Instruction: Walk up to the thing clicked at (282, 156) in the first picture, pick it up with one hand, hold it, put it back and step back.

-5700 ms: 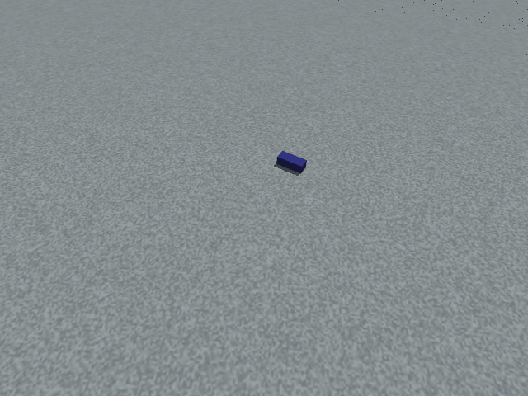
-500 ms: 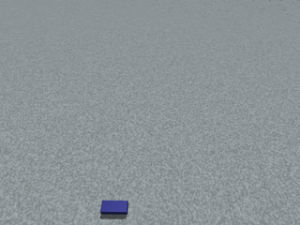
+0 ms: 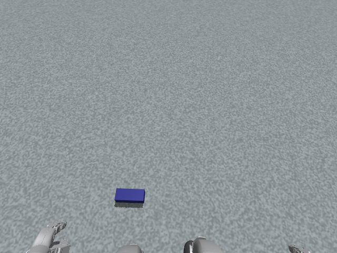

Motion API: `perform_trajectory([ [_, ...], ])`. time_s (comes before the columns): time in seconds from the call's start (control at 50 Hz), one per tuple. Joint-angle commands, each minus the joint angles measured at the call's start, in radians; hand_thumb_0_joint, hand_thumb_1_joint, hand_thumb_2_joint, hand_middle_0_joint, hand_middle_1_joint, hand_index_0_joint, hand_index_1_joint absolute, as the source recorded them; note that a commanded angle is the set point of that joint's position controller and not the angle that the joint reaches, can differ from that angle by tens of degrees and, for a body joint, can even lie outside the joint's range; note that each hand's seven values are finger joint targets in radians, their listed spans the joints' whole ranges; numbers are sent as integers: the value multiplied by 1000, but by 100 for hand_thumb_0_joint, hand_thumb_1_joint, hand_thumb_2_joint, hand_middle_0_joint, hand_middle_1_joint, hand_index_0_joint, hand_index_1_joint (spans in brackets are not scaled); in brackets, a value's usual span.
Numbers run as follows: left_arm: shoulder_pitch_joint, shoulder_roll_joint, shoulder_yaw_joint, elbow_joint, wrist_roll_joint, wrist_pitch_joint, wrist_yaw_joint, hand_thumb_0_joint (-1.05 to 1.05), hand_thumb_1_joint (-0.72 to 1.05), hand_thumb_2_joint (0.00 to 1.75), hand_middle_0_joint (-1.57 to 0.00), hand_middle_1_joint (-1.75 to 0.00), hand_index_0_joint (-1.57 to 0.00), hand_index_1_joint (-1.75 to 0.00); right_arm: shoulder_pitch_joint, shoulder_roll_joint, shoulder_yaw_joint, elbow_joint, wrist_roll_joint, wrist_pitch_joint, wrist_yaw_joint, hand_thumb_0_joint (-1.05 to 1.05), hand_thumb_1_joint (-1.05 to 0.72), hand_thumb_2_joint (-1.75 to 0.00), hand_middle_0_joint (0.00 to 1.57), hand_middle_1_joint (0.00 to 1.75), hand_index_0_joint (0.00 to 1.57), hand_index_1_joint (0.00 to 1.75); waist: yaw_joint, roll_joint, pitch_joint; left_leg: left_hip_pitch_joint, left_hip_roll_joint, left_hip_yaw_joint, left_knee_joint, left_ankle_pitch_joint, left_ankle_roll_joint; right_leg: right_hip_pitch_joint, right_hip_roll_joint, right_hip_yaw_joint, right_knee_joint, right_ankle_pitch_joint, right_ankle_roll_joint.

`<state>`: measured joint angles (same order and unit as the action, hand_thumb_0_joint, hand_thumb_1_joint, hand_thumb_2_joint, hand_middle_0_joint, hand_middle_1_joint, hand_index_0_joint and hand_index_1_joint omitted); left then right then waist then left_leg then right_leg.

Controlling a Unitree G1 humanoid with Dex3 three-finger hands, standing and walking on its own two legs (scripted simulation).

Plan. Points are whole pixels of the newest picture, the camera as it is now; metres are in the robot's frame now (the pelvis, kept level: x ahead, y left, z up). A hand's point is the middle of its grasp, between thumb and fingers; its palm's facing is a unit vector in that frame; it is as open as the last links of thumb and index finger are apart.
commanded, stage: walk up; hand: left
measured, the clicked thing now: (130, 195) +0.43 +0.21 -0.73
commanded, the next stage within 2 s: stand in 1.76 s
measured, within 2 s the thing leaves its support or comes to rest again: neither
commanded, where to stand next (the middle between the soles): +0.05 -0.02 m, yaw +0 degrees
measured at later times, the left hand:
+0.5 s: hand out of the picture -0.03 +0.28 -0.13, palm faces +0.01 -0.91 -0.42, open 7.4 cm
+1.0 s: hand out of the picture +0.05 +0.25 -0.15, palm faces -0.03 -0.93 -0.37, open 7.4 cm
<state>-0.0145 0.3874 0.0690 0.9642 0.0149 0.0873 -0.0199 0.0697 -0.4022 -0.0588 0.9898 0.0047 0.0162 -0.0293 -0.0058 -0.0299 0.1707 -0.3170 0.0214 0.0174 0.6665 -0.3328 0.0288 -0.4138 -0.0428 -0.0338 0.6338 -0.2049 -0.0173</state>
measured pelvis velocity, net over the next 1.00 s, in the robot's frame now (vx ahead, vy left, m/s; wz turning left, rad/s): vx -0.02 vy -0.01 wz -0.02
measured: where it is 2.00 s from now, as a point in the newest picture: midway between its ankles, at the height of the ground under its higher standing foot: outside the picture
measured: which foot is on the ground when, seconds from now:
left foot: down 0.00-0.24, up 0.26-0.52, down 0.54-0.84, up 0.86-1.00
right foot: down 0.00-0.02, up 0.04-0.20, down 0.22-0.56, up 0.58-0.78, down 0.80-1.00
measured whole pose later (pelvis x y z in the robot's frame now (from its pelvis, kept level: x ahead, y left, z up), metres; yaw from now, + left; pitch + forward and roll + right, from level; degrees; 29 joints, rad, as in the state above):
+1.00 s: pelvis -0.02 -0.01 +0.00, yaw -1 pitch -1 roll +1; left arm 0.20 0.36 0.06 0.92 0.05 0.01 -0.02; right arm 0.15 -0.41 -0.05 0.95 0.00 -0.01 -0.02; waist 0.03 -0.01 0.10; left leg -0.37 -0.02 0.00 0.78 -0.44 0.02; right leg -0.28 -0.02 -0.01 0.68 -0.38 -0.02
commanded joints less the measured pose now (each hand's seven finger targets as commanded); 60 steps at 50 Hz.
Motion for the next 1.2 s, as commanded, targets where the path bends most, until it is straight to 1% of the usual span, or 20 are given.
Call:
perform_trajectory([
  [0.0,-28,153,46,-149,9,11,9,0,90,90,-20,-30,-20,-30,129,-322,-88,-79,-36,-17,-10,0,-90,-90,20,30,20,30,-42,225,-233,-2,393,-467,-327,402,229,-42,95,112,448,-348,-30],
  [0.02,-5,182,62,-157,15,21,13,0,90,90,-20,-30,-20,-30,67,-384,-106,-121,-44,-28,-20,0,-90,-90,20,30,20,30,-22,252,-221,-75,481,-572,-352,423,295,-30,77,238,627,-402,-18],
  [0.08,136,196,64,-101,-4,3,7,0,90,90,-20,-30,-20,-30,-37,-269,-74,-157,-49,-40,-32,0,-90,-90,20,30,20,30,73,137,-236,-26,282,-230,-190,356,199,-3,71,199,627,-307,-7],
  [0.18,274,173,67,-39,19,-81,-4,0,90,90,-20,-30,-20,-30,67,-274,-83,-160,-83,-18,22,0,-90,-90,20,30,20,30,61,169,-222,-37,138,-118,-41,-178,134,329,92,-25,-189,-277,9],
  [0.2,338,238,85,-29,32,-105,10,0,90,90,-20,-30,-20,-30,121,-201,-61,-165,-75,-10,24,0,-90,-90,20,30,20,30,76,-6,-193,-220,75,-74,172,-229,87,491,39,151,-305,-300,-17],
  [0.22,326,350,109,-67,48,-123,18,0,90,90,-20,-30,-20,-30,92,-109,-27,-209,-65,-16,32,0,-90,-90,20,30,20,30,86,-256,-122,-535,-74,14,386,-342,15,512,-237,682,-423,-571,-124],
  [0.24,262,420,115,-97,50,-124,24,0,90,90,-20,-30,-20,-30,-25,-216,-54,-229,-64,-24,16,0,-90,-90,20,30,20,30,117,-166,-33,-503,6,-184,408,-284,0,264,-406,872,-481,-673,-281],
  [0.32,225,305,87,-103,18,-165,38,0,90,90,-20,-30,-20,-30,100,-229,-73,-168,-46,-22,61,0,-90,-90,20,30,20,30,12,-42,-16,-366,42,-166,349,-25,-18,270,-221,427,-377,-326,-169],
  [0.46,220,245,41,-127,3,-146,37,0,90,90,-20,-30,-20,-30,109,-149,-61,-130,-19,-19,62,0,-90,-90,20,30,20,30,7,-140,-94,91,1,-8,-17,97,-36,69,-139,134,-174,222,-130],
  [0.5,231,200,18,-127,-10,-121,37,0,90,90,-20,-30,-20,-30,166,-160,-65,-100,-21,-34,44,0,-90,-90,20,30,20,30,-25,-76,-142,256,-31,9,-136,215,-11,15,-90,110,-16,225,-91],
  [0.56,345,192,14,-80,-30,-86,51,0,90,90,-20,-30,-20,-30,159,-310,-79,-125,-16,-61,27,0,-90,-90,20,30,20,30,-12,181,-278,162,365,-570,-341,122,211,73,44,146,336,-424,-9],
  [0.62,335,214,24,-37,-19,-77,40,0,90,90,-20,-30,-20,-30,35,-268,-61,-142,-30,-54,15,0,-90,-90,20,30,20,30,30,157,-156,11,257,-386,-345,-135,152,70,1,151,298,-367,-20],
  [0.76,371,202,60,-18,20,-66,16,0,90,90,-20,-30,-20,-30,19,-275,-63,-144,-21,-30,5,0,-90,-90,20,30,20,30,53,199,-183,-109,232,-277,-234,73,112,232,31,12,11,-170,-27],
  [0.82,228,319,86,-96,38,-69,5,0,90,90,-20,-30,-20,-30,-13,-181,-46,-151,-1,-21,-12,0,-90,-90,20,30,20,30,45,-220,-70,-162,-83,-6,193,-188,-13,-4,-243,449,-351,-347,-182],
  [0.86,125,278,72,-162,35,-78,9,0,90,90,-20,-30,-20,-30,56,-197,-50,-131,2,-28,-16,0,-90,-90,20,30,20,30,17,-134,-79,-115,-68,-60,355,-222,-5,-15,-271,394,-274,0,-247],
  [0.98,192,239,39,-130,13,-114,12,0,90,90,-20,-30,-20,-30,132,-134,-25,-99,-28,-73,22,0,-90,-90,20,30,20,30,6,-95,-222,61,-62,39,-224,-17,-4,258,-169,209,-64,164,-150],
  [1.02,215,162,5,-149,-3,-120,13,0,90,90,-20,-30,-20,-30,181,-218,-56,-105,-55,-88,17,0,-90,-90,20,30,20,30,-22,117,-273,360,127,-322,-352,75,86,-12,-59,111,198,93,-51],
  [1.04,199,169,12,-144,-6,-117,18,0,90,90,-20,-30,-20,-30,164,-321,-78,-120,-47,-83,24,0,-90,-90,20,30,20,30,-17,238,-214,355,320,-569,-354,-5,223,-195,48,12,249,-387,-6],
  [1.06,158,236,30,-135,10,-123,28,0,90,90,-20,-30,-20,-30,200,-332,-89,-120,-35,-82,32,0,-90,-90,20,30,20,30,-44,178,-152,240,378,-612,-367,-3,303,-163,-7,98,319,-426,-8],
  [1.18,299,162,23,-66,-12,-161,29,0,90,90,-20,-30,-20,-30,60,-201,-33,-158,-26,-44,41,0,-90,-90,20,30,20,30,48,192,-170,6,122,-138,-152,382,112,252,52,-24,-125,-14,14],
])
